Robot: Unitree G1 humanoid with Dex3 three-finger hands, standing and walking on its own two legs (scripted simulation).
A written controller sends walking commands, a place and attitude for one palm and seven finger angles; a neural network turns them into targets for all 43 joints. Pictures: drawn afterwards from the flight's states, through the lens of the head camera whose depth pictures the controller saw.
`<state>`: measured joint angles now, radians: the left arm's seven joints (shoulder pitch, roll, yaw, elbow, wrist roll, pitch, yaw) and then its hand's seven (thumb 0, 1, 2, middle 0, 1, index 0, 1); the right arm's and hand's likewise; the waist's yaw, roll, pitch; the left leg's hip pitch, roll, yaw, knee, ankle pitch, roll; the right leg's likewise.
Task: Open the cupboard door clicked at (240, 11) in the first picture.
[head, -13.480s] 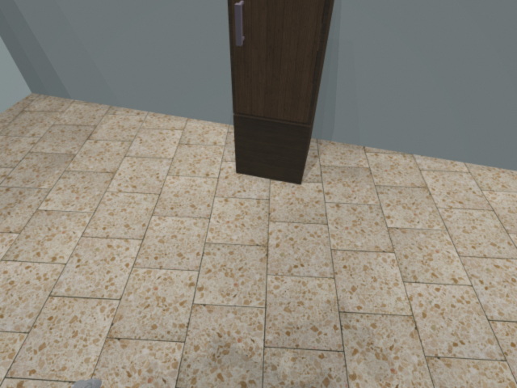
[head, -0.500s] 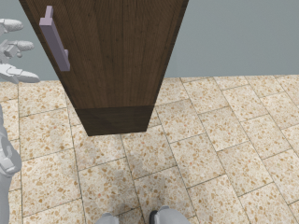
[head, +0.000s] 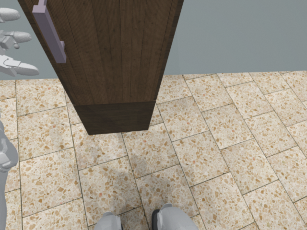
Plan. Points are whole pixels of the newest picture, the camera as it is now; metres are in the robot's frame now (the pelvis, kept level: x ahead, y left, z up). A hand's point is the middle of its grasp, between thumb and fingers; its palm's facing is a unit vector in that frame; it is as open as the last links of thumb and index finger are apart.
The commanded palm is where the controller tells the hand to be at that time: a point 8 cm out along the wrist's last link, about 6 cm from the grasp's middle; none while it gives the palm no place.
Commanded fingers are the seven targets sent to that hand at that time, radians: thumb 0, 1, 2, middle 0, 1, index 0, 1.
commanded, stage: slide the fingers in behind the handle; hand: left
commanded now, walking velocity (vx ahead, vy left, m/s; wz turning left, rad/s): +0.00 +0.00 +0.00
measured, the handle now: (52, 31) +0.58 +0.18 +0.11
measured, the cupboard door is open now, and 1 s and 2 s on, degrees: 0 0 0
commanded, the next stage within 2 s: close the thumb around the handle in 1.66 s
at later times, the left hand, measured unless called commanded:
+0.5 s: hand (33, 45) +0.54 +0.22 +0.11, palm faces +0.00 -1.00 +0.01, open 14.0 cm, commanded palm +0.52 +0.26 +0.11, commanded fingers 0.00 -0.50 0.30 -0.30 -1.20 -0.30 -1.20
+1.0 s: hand (50, 47) +0.54 +0.19 +0.10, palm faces +0.01 -1.00 +0.01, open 13.9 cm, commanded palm +0.52 +0.22 +0.11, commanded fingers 0.00 -0.50 0.30 -0.30 -1.20 -0.30 -1.20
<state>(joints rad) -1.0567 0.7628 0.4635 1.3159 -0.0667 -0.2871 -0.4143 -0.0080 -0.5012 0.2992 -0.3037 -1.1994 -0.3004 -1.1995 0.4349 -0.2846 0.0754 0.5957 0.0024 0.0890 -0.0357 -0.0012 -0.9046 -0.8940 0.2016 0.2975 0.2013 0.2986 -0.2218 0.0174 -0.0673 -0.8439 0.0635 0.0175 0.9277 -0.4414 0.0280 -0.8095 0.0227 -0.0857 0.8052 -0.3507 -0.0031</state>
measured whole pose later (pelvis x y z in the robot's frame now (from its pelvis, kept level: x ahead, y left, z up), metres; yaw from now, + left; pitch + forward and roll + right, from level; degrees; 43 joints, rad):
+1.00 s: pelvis +0.01 -0.01 +0.00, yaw +1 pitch +20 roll -4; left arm -1.03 0.55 0.38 1.24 -0.08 -0.31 -0.24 -0.01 -0.50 0.30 -0.30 -1.20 -0.30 -1.23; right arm 0.44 -0.27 0.04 0.64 -0.02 0.07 0.01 0.00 -0.91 -0.89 0.20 0.30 0.20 0.30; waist -0.20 0.03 -0.09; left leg -0.82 0.05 0.01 0.92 -0.45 0.02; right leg -0.80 0.02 -0.09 0.81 -0.37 -0.01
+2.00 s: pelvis +0.00 +0.00 +0.00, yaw +0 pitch +21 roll -3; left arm -1.06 0.57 0.39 1.28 -0.06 -0.32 -0.23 -0.01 -0.25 0.41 -0.33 -1.24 -0.38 -1.25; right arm 0.45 -0.27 0.05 0.62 -0.02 0.05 0.00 0.00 -0.91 -0.89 0.20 0.30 0.20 0.30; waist -0.22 0.03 -0.08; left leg -0.84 0.05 0.02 0.92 -0.44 0.02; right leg -0.81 0.02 -0.08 0.82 -0.36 -0.01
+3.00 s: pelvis +0.02 -0.01 +0.01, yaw -1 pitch +16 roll -2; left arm -0.62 0.34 0.32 0.83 -0.15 -0.29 -0.17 0.01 0.74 0.77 -0.40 -1.35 -0.40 -1.35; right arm 0.43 -0.26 0.01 0.57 0.02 0.07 0.03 0.00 -0.91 -0.89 0.20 0.30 0.20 0.30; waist -0.14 0.04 -0.12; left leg -0.65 0.06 0.07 0.81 -0.44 0.01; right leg -0.67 0.03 -0.03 0.76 -0.37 -0.01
